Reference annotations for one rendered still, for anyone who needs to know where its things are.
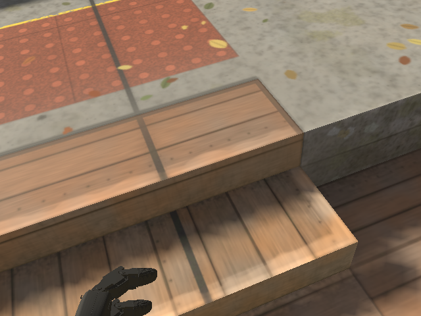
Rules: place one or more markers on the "left robot hand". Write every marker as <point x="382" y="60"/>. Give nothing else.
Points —
<point x="98" y="300"/>

